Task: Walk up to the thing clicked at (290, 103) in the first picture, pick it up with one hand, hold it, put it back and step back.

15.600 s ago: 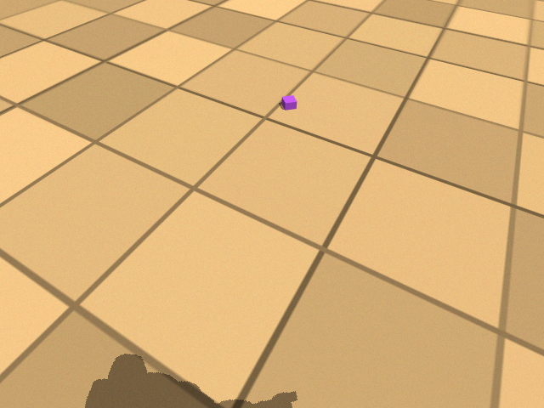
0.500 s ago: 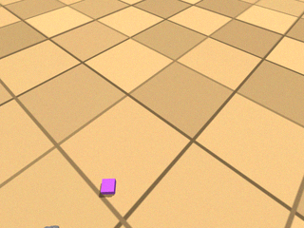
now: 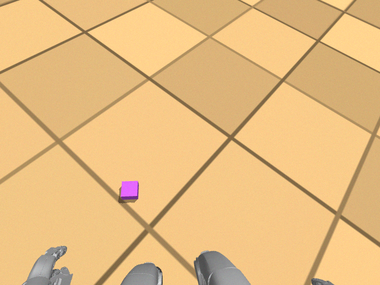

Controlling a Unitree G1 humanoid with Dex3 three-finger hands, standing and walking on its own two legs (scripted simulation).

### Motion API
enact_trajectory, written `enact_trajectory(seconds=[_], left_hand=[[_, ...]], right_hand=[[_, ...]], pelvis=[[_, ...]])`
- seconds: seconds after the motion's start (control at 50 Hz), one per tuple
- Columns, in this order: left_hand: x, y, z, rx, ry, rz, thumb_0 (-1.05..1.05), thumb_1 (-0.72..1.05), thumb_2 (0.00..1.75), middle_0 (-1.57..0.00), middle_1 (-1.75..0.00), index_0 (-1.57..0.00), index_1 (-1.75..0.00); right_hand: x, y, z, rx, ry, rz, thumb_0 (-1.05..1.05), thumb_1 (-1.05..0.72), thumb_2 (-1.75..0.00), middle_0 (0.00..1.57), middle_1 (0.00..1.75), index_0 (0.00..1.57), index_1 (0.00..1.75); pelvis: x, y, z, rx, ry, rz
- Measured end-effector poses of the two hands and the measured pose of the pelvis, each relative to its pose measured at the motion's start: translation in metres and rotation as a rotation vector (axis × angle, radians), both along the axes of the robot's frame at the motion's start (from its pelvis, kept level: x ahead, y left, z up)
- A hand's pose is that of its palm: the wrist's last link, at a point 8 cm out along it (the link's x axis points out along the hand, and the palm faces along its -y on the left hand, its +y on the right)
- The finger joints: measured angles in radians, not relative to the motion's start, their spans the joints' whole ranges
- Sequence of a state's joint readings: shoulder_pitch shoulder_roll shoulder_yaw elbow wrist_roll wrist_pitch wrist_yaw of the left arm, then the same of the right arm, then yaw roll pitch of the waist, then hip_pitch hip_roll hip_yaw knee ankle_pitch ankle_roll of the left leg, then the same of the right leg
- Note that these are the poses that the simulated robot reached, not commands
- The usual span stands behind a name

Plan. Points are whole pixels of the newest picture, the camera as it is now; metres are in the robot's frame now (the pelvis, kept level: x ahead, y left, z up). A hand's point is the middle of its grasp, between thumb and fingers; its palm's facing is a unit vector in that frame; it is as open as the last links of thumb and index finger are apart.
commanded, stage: walk up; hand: left
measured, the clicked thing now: (130, 190) +0.53 +0.25 -0.74
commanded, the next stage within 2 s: stand in 1.94 s
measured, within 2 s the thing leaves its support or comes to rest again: neither
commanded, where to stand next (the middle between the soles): +0.15 -0.01 m, yaw +2 degrees
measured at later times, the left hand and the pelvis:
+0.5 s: hand out of the picture -0.04 +0.22 -0.13, palm faces -0.02 -0.91 -0.42, open 7.4 cm; pelvis -0.14 -0.05 +0.00, yaw +0 degrees
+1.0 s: hand out of the picture -0.21 +0.20 -0.15, palm faces +0.08 -0.93 -0.37, open 7.4 cm; pelvis -0.24 -0.07 -0.01, yaw +3 degrees
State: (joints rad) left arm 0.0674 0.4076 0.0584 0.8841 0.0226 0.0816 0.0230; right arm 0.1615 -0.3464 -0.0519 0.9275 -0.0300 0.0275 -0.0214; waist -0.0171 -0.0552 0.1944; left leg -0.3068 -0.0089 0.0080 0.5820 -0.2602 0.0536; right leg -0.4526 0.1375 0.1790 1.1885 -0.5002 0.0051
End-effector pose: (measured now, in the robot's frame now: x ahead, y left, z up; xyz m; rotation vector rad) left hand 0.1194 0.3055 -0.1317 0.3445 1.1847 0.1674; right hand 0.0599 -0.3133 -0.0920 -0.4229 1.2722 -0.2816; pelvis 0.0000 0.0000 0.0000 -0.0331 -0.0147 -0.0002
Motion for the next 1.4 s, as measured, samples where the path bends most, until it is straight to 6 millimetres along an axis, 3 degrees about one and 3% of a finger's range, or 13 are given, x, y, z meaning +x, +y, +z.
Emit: enact_trajectory(seconds=[0.14,0.26,0.38,0.48,0.6,0.7,0.82,0.94,1.04,1.12,1.22,1.3,1.4], left_hand=[[-0.052,-0.003,-0.002,0.029,0.068,-0.02,0.01,0.91,0.89,-0.2,-0.3,-0.2,-0.3],[-0.092,-0.021,0.005,0.055,0.039,-0.035,0.01,0.91,0.89,-0.2,-0.3,-0.2,-0.3],[-0.148,-0.04,0.031,0.064,0.011,0.009,0.01,0.91,0.89,-0.2,-0.3,-0.2,-0.3],[-0.166,-0.045,0.042,0.077,-0.025,0.024,0.01,0.9,0.89,-0.2,-0.3,-0.2,-0.3],[-0.18,-0.042,0.028,0.053,-0.134,0.031,0.01,0.9,0.89,-0.2,-0.3,-0.2,-0.3],[-0.216,-0.045,0.011,-0.009,-0.118,0.078,0.01,0.91,0.89,-0.2,-0.3,-0.2,-0.3],[-0.268,-0.053,0.012,-0.041,-0.066,0.118,0.01,0.91,0.89,-0.2,-0.3,-0.2,-0.3],[-0.316,-0.064,0.012,0.012,-0.015,0.126,0.01,0.91,0.89,-0.2,-0.3,-0.2,-0.3],[-0.348,-0.066,0.023,0.028,0.006,0.151,0.01,0.9,0.89,-0.2,-0.3,-0.2,-0.3],[-0.356,-0.055,0.025,0.032,0.003,0.172,0.01,0.9,0.89,-0.2,-0.3,-0.2,-0.3],[-0.352,-0.037,0.018,0.026,0.034,0.165,0.01,0.9,0.89,-0.2,-0.3,-0.2,-0.3],[-0.335,-0.034,0.018,0.019,0.041,0.139,0.01,0.91,0.89,-0.2,-0.3,-0.2,-0.3],[-0.305,-0.039,0.018,0.027,-0.012,0.109,0.01,0.91,0.89,-0.2,-0.3,-0.2,-0.3]], right_hand=[[-0.017,-0.005,-0.006,0.015,-0.092,0.003,0.0,-0.9,-0.9,0.21,0.3,0.21,0.31],[-0.043,-0.03,-0.023,0.044,-0.16,0.006,0.0,-0.9,-0.9,0.21,0.3,0.21,0.31],[-0.081,-0.049,-0.023,0.068,-0.147,-0.002,0.0,-0.91,-0.9,0.2,0.3,0.21,0.3],[-0.121,-0.057,-0.018,0.051,-0.099,0.023,0.0,-0.91,-0.9,0.2,0.3,0.21,0.3],[-0.168,-0.053,-0.023,0.019,-0.012,0.082,0.0,-0.91,-0.9,0.2,0.3,0.2,0.3],[-0.195,-0.039,-0.015,0.027,-0.027,0.099,0.01,-0.91,-0.9,0.2,0.3,0.21,0.3],[-0.193,-0.041,-0.002,0.031,-0.112,0.132,0.01,-0.9,-0.9,0.21,0.3,0.21,0.31],[-0.181,-0.057,-0.011,0.066,-0.197,0.146,0.0,-0.9,-0.9,0.21,0.3,0.21,0.31],[-0.187,-0.058,-0.013,0.097,-0.187,0.145,0.0,-0.91,-0.9,0.2,0.3,0.21,0.3],[-0.199,-0.056,-0.017,0.095,-0.131,0.155,0.0,-0.91,-0.9,0.2,0.3,0.2,0.3],[-0.216,-0.039,-0.016,0.092,-0.089,0.129,0.01,-0.91,-0.9,0.2,0.3,0.2,0.3],[-0.225,-0.032,-0.01,0.102,-0.076,0.101,0.01,-0.91,-0.9,0.2,0.3,0.21,0.3],[-0.221,-0.034,-0.016,0.109,-0.073,0.07,0.01,-0.9,-0.9,0.21,0.3,0.21,0.31]], pelvis=[[-0.038,-0.007,-0.005,0.016,-0.013,-0.047],[-0.079,-0.027,-0.017,0.026,-0.032,-0.076],[-0.11,-0.043,-0.005,0.068,-0.04,-0.052],[-0.136,-0.046,0.001,0.07,-0.008,-0.014],[-0.175,-0.046,-0.01,0.041,-0.005,0.065],[-0.199,-0.046,-0.01,0.065,-0.04,0.073],[-0.218,-0.054,-0.002,0.025,-0.036,0.065],[-0.24,-0.07,-0.008,-0.007,-0.057,0.057],[-0.244,-0.07,-0.003,0.021,-0.049,0.063],[-0.245,-0.061,-0.002,0.016,-0.033,0.088],[-0.243,-0.049,-0.002,0.047,-0.032,0.076],[-0.237,-0.048,0.003,0.029,-0.025,0.067],[-0.231,-0.052,0.0,0.022,-0.039,0.058]])
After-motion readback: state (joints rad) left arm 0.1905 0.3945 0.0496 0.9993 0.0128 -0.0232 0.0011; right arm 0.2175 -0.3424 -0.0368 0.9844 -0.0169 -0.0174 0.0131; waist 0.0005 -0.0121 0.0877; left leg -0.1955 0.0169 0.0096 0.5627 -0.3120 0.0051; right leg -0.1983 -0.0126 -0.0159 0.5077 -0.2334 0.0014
